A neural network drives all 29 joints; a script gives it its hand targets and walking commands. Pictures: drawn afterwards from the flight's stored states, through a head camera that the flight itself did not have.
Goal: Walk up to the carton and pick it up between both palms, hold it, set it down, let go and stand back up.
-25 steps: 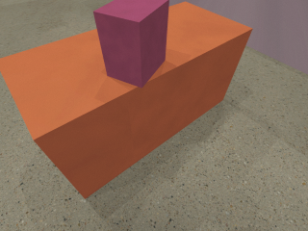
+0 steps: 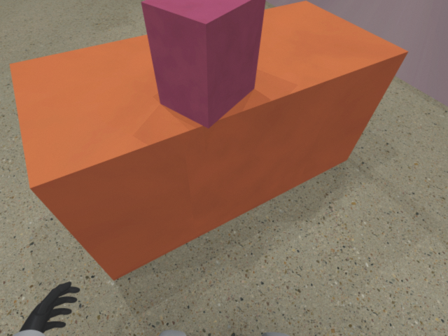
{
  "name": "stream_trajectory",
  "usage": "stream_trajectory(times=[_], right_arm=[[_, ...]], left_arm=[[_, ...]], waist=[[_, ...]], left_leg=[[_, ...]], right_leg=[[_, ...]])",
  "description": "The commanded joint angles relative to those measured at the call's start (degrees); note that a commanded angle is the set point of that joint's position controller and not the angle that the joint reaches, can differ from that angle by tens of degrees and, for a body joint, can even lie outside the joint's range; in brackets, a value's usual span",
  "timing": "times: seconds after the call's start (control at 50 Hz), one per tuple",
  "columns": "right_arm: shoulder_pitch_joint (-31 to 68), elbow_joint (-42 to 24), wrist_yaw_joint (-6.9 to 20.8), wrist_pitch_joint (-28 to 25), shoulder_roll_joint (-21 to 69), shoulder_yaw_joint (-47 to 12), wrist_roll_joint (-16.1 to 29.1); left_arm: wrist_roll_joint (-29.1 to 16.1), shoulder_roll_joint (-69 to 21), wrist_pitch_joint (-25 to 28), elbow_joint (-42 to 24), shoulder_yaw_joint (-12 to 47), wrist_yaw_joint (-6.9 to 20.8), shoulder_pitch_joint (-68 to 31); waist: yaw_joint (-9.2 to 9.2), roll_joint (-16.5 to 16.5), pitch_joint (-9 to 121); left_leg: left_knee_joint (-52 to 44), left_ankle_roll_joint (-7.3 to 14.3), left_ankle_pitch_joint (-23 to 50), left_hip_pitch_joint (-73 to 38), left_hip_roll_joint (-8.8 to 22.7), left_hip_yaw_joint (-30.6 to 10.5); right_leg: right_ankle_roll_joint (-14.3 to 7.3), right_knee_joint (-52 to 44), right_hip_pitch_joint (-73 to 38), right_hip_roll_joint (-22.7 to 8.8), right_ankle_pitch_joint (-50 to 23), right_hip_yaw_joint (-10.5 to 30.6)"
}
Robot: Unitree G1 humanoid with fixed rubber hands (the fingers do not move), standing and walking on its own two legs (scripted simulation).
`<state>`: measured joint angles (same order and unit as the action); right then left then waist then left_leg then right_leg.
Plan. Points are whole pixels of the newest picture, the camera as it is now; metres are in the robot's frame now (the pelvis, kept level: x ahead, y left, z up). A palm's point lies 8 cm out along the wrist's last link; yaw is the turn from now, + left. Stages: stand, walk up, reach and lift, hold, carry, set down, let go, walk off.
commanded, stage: walk up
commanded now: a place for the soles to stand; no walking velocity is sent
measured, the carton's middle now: (208, 53) +0.82 +0.04 +0.08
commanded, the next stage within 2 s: none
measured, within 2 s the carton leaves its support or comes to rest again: neither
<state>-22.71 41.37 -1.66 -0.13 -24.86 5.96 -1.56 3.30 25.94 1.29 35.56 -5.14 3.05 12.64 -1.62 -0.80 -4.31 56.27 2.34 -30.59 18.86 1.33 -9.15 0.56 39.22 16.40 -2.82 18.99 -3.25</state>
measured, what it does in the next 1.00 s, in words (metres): walks ahead, turning left: left foot, then right foot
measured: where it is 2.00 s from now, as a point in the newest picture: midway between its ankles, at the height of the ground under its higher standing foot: (265, 279)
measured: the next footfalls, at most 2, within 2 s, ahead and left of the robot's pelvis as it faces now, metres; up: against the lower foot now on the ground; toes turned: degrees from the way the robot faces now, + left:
left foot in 0.30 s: +0.25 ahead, +0.12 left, +0.00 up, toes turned +14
right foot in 0.74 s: +0.41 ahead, -0.25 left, +0.00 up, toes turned +13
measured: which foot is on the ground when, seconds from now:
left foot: up 0.00-0.28, down 0.30-0.74, up 0.76-1.00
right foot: down 0.00-0.34, up 0.36-0.72, down 0.74-1.00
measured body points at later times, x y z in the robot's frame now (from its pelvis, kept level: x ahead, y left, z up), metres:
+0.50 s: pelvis +0.16 -0.04 -0.01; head +0.16 +0.00 +0.44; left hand +0.19 +0.30 -0.10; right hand +0.38 -0.32 -0.03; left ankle +0.21 +0.11 -0.72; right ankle +0.17 -0.17 -0.63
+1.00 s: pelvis +0.31 -0.18 -0.01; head +0.30 -0.18 +0.44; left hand +0.23 +0.15 -0.07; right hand +0.60 -0.40 -0.05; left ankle +0.31 -0.06 -0.66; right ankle +0.37 -0.26 -0.72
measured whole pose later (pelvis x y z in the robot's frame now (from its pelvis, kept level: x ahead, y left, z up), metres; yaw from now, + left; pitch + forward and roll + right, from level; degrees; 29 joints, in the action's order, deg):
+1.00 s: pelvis +0.31 -0.18 -0.01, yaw +23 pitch -6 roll +1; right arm -17.7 28.6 -3.4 -0.5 -26.6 4.0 -0.4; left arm 2.3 25.7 -2.1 27.4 -5.8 2.4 25.5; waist 6.1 -0.7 -4.3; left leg 64.6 1.5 -26.7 28.7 -1.7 0.9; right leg -1.4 43.1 14.9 -5.1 22.1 -9.2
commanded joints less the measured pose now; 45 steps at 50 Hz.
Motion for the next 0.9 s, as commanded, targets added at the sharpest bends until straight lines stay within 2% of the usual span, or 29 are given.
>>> stream_trajectory(times=[0.0, 0.02, 0.06, 0.08, 0.12, 0.2, 0.24, 0.26, 0.28, 0.3, 0.32, 0.34, 0.36, 0.38, 0.42, 0.46, 0.54, 0.6, 0.62, 0.64, 0.66, 0.68, 0.7, 0.72, 0.74, 0.76, 0.78, 0.82, 0.88], right_arm=[[0.0, -7.9, 0.6, -0.8, -10.7, 2.9, 2.0], [0.4, -8.3, 1.2, -0.5, -10.8, 2.7, 2.0], [4.0, -9.9, 1.3, -0.7, -9.8, 1.9, 1.0], [4.6, -10.6, 1.3, -0.9, -10.1, 2.0, 0.9], [8.1, -12.7, 1.7, -1.0, -9.3, 1.1, 1.3], [6.5, -13.8, 1.2, -1.1, -9.2, 1.2, 0.2], [2.3, -13.2, 0.1, -1.3, -10.4, 2.1, -0.4], [-2.0, -12.1, -0.8, -1.4, -13.5, 3.4, -0.6], [-7.6, -12.3, -2.0, -1.2, -17.8, 5.0, -1.4], [-8.3, -15.3, -3.1, -0.7, -21.0, 4.9, -1.6], [-8.3, -16.5, -3.9, -0.5, -21.5, 5.3, -0.5], [-5.7, -17.0, -4.2, -0.9, -21.5, 5.2, -0.2], [-3.0, -17.5, -4.3, -0.8, -20.1, 4.1, -0.6], [-0.1, -17.2, -5.1, -1.4, -18.1, 3.6, -0.1], [3.0, -17.7, -5.1, -2.4, -17.5, 3.1, -0.2], [5.0, -18.8, -4.8, -3.1, -17.3, 2.7, -0.6], [5.6, -19.6, -4.0, -3.8, -19.0, 3.4, -1.3], [7.3, -20.0, -3.9, -3.6, -20.3, 4.1, -1.6], [8.9, -20.7, -3.7, -3.5, -21.3, 4.2, -1.5], [10.9, -20.9, -3.7, -3.3, -21.0, 4.2, -1.6], [12.0, -21.0, -3.8, -2.7, -20.4, 3.9, -1.2], [10.8, -20.9, -4.1, -2.3, -16.6, 2.7, -1.6], [8.6, -21.1, -3.9, -1.7, -11.0, 1.1, -0.9], [4.7, -22.0, -4.5, -1.2, -9.4, 0.8, 0.0], [4.8, -22.5, -5.0, -1.2, -11.6, 1.5, 1.4], [5.6, -21.8, -5.1, -1.4, -14.1, 2.3, 1.7], [4.5, -19.9, -4.8, -1.7, -15.5, 2.8, 1.7], [1.1, -16.6, -4.1, -1.9, -16.0, 3.2, 1.8], [3.8, -16.7, -2.7, -1.4, -14.3, 2.6, 1.0]], left_arm=[[-0.1, 12.6, 1.0, -7.2, -5.3, -1.9, 2.3], [-0.5, 12.3, 0.9, -7.5, -5.2, -1.7, 3.1], [-0.4, 10.7, 1.3, -7.3, -4.9, -1.6, 7.7], [-0.4, 10.4, 1.5, -7.0, -4.7, -1.6, 8.8], [-0.4, 10.6, 1.1, -8.7, -4.7, -1.0, 8.5], [-0.7, 10.8, -0.4, -10.9, -4.0, -0.4, 8.3], [-0.3, 9.2, -1.5, -9.6, -3.3, -0.3, 7.1], [0.0, 8.0, -1.7, -9.9, -3.0, -0.1, 9.0], [0.1, 6.1, -1.8, -11.3, -2.3, 0.1, 10.0], [-0.4, 6.0, -2.4, -12.4, -3.0, 0.1, 13.5], [0.0, 13.4, -3.9, -14.1, -5.2, -0.1, 9.6], [-0.2, 15.2, -4.8, -14.4, -5.6, -0.2, 3.9], [0.1, 14.5, -4.9, -14.1, -5.3, -0.3, 3.2], [0.3, 12.1, -4.6, -13.7, -4.7, -0.3, 5.7], [-0.4, 10.0, -4.8, -13.3, -4.5, 0.2, 10.0], [-0.2, 9.3, -5.3, -13.4, -4.3, 0.9, 10.4], [-0.4, 7.8, -5.3, -13.8, -3.9, 2.4, 8.4], [-0.3, 9.3, -5.4, -13.9, -5.1, 3.2, 7.9], [-0.4, 10.2, -5.5, -13.6, -5.6, 3.0, 9.9], [-0.5, 9.7, -5.5, -11.9, -5.9, 3.1, 13.5], [-0.4, 10.7, -5.3, -10.3, -6.0, 2.6, 19.2], [-0.2, 12.0, -4.7, -7.5, -6.8, 2.2, 24.9], [0.3, 15.1, -3.8, -8.3, -7.1, 1.6, 23.7], [-0.9, 16.8, -2.7, -14.4, -6.5, 1.7, 11.1], [-2.1, 18.7, -2.8, -16.2, -7.1, 1.5, 6.4], [-2.3, 17.9, -2.3, -15.5, -7.0, 1.0, 5.5], [-2.0, 16.9, -2.1, -15.4, -6.9, 0.4, 6.0], [-1.4, 15.3, -2.6, -14.4, -6.6, -0.2, 6.1], [-1.0, 10.9, -2.1, -13.7, -5.3, -0.7, 7.6]], waist=[[2.72, -4.6, -6.4], [3.09, -8.2, -7.5], [5.36, -7.4, -7.2], [5.54, -6.7, -6.3], [6.14, -7.0, -6.7], [5.48, -7.8, -3.5], [1.72, -1.4, 2.8], [-0.85, 3.3, 6.2], [-4.31, 12.9, 9.9], [-1.98, 13.5, 14.1], [-3.62, 9.2, 14.7], [-3.61, 4.9, 11.7], [-1.77, -0.9, 7.3], [-0.32, -0.9, 4.2], [2.74, 5.0, 1.9], [3.40, 7.7, -0.6], [3.84, 13.1, -3.3], [5.03, 12.7, -1.6], [6.91, 12.1, -0.7], [9.57, 8.7, -0.5], [12.92, 2.9, 0.4], [15.79, -8.4, 2.3], [15.69, -23.0, -1.8], [8.43, -20.2, -4.0], [7.20, -16.6, -5.9], [6.77, -14.9, -6.9], [6.16, -10.8, -5.7], [4.51, -12.2, -3.2], [4.74, -9.0, -6.1]], left_leg=[[11.3, -2.6, 7.9, 17.5, 5.0, 2.9], [8.2, -3.2, 8.8, 17.1, 5.0, 4.3], [3.7, -3.5, 9.6, 18.3, 4.0, 6.2], [2.4, -3.4, 10.9, 17.4, 3.5, 5.3], [-6.2, -2.3, 12.6, 15.4, 3.8, 7.8], [-15.6, -0.2, 14.7, 1.5, -0.8, 16.0], [-20.3, 1.1, 20.5, -12.0, -1.7, 13.0], [-20.6, 3.3, 18.3, -20.6, -0.5, 9.5], [-25.4, 8.0, 10.5, -29.6, 8.4, -7.8], [-32.7, 13.1, 7.7, -32.4, 20.3, -36.9], [-36.5, 16.9, 1.1, -26.2, 25.9, -42.0], [-38.5, 16.4, -1.6, -17.9, 24.0, -38.6], [-38.8, 13.1, -3.5, -14.7, 20.3, -31.8], [-37.5, 11.6, -4.7, -10.6, 18.1, -24.9], [-35.6, 11.0, 2.7, -7.4, 17.0, -16.7], [-37.2, 10.7, 1.8, 1.0, 14.2, -10.4], [-37.1, 7.6, -6.9, 8.5, 10.4, -4.6], [-34.9, 6.5, -13.3, 13.2, 11.7, -5.0], [-33.0, 6.0, -14.2, 17.1, 11.7, -4.4], [-28.7, 5.5, -16.0, 21.3, 11.9, -3.6], [-21.4, 3.6, -16.7, 25.4, 8.7, 1.0], [-3.5, 1.5, -18.7, 27.6, 3.5, 5.0], [14.9, -0.6, -14.3, 27.8, -5.8, 10.4], [22.6, -1.6, -8.9, 26.1, -5.4, 4.5], [24.4, -1.0, -5.1, 25.0, -3.6, 2.9], [25.1, -0.6, -1.0, 26.9, -2.0, 1.8], [25.7, -0.5, 1.6, 26.2, -1.4, 2.2], [21.8, -0.8, 3.7, 20.8, 0.3, 3.7], [12.8, -0.8, 4.1, 14.7, -0.2, 4.9]], right_leg=[[-7.9, -28.0, -3.4, -15.3, 19.3, 17.4], [-9.6, -26.6, -3.8, -13.9, 12.5, 13.3], [-11.7, -23.9, -6.8, -15.1, -6.3, 10.3], [-10.8, -23.2, -7.4, -16.1, -11.2, 9.5], [-11.2, -22.4, -7.6, -15.0, -10.8, 4.3], [-7.3, -12.9, -3.5, -12.2, -12.5, -1.8], [-5.3, -0.7, 0.1, -10.5, -16.5, -6.7], [-3.3, 10.7, 6.2, -8.4, -15.3, -8.4], [-1.4, 26.7, 18.7, -4.1, -1.3, -8.4], [0.2, 36.2, 25.0, 2.1, 16.7, -2.2], [-0.1, 42.1, 23.8, -1.8, 18.7, 6.8], [-0.2, 46.7, 21.5, -3.4, 17.5, 9.1], [-0.9, 43.6, 23.5, -2.3, 15.7, 8.1], [-0.8, 40.8, 23.1, -3.6, 13.2, 8.2], [-0.1, 38.1, 22.0, -5.1, 10.0, 8.2], [-0.4, 35.7, 17.5, -4.9, 4.7, 7.3], [-0.6, 22.3, 13.9, -5.1, 0.1, 5.0], [-1.3, 17.0, 5.2, -4.9, -1.9, 4.9], [-1.8, 15.6, -1.1, -4.2, -1.5, 3.1], [-2.2, 11.2, -7.7, -4.0, -3.5, 2.7], [-2.3, 6.4, -14.2, -2.0, -2.6, 0.8], [-2.8, 2.6, -17.9, -0.4, 3.1, 3.5], [-6.2, -15.3, -7.2, -9.9, 22.0, 21.2], [-12.2, -26.8, 3.6, -16.7, 34.1, 38.8], [-15.7, -33.4, 5.3, -19.3, 44.3, 42.8], [-15.4, -32.0, 3.1, -19.6, 39.2, 42.6], [-14.6, -27.4, 1.0, -18.7, 33.5, 37.8], [-11.0, -21.7, 0.7, -16.6, 23.0, 27.2], [-10.1, -21.7, 5.4, -16.2, 14.8, 20.4]])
